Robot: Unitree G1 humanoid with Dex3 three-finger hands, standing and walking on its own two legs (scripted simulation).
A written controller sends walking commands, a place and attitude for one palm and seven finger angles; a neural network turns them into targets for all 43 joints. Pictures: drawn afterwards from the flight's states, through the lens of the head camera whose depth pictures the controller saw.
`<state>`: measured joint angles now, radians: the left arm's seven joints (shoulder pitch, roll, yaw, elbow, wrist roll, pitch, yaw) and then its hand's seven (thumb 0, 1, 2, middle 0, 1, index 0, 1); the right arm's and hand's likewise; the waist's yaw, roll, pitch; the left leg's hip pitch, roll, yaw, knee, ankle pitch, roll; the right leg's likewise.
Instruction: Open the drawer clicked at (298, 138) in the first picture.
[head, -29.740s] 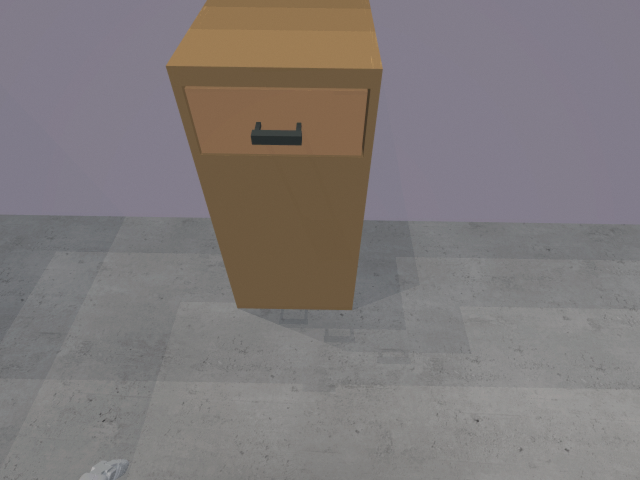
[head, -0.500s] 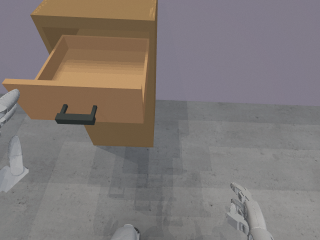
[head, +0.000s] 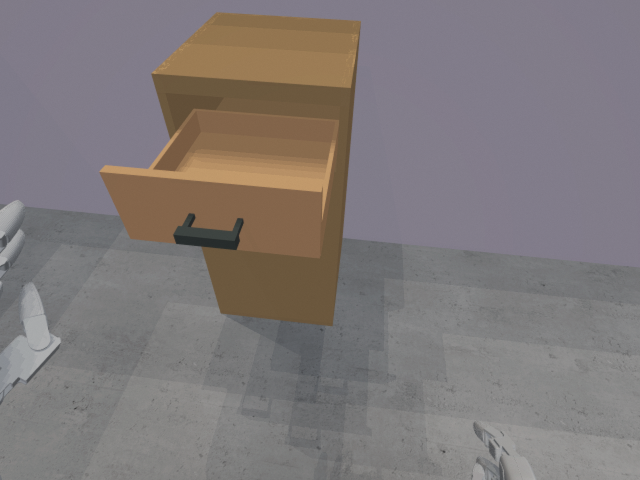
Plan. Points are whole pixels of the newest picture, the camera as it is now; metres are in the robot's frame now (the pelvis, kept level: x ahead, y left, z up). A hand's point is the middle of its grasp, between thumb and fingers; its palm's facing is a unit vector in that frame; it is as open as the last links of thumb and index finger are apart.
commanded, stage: stop stepping back and stand still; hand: left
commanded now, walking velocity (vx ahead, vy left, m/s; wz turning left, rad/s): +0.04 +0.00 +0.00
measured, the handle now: (210, 229) +0.51 +0.22 +0.01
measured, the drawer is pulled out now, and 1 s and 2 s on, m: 0.29 0.29 0.29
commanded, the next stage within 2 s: let the arm hang, fingers relaxed in 0.04 s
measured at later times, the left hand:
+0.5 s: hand out of the picture +0.05 +0.19 -0.17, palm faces +0.11 -0.98 -0.17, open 6.8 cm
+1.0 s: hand out of the picture -0.02 +0.18 -0.17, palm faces +0.06 -0.98 -0.16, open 7.4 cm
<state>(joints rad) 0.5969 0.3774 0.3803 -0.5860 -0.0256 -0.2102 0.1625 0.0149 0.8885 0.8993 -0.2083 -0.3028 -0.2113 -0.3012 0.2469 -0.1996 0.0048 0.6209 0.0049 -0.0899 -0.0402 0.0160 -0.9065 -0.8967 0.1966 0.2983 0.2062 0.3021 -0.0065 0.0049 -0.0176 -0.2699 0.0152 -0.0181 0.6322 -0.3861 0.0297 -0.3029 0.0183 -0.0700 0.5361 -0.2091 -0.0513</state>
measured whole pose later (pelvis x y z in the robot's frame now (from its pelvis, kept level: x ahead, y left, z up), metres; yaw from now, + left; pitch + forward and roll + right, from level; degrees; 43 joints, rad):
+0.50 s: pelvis +0.01 +0.01 +0.01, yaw +2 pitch -2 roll -1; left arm 0.27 0.18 0.05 0.92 0.01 0.04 0.03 -0.04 1.02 0.90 -0.21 -0.30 -0.21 -0.30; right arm 0.29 -0.16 0.01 0.97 -0.02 0.02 -0.03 0.01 -0.91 -0.90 0.20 0.30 0.20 0.30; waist 0.01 -0.04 0.07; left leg -0.21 -0.01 -0.04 0.52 -0.28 0.01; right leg -0.22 0.02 -0.05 0.49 -0.24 -0.03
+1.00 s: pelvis +0.00 +0.02 +0.01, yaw +0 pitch -3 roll +0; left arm 0.31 0.11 0.01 1.13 0.01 0.01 0.03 0.00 0.91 0.90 -0.20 -0.30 -0.20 -0.30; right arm 0.34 -0.09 0.00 1.11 -0.01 0.01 -0.04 0.01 -0.91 -0.90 0.19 0.30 0.20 0.30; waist 0.00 0.01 0.05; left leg -0.16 -0.02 0.00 0.44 -0.23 0.02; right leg -0.19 0.01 -0.01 0.43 -0.19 -0.01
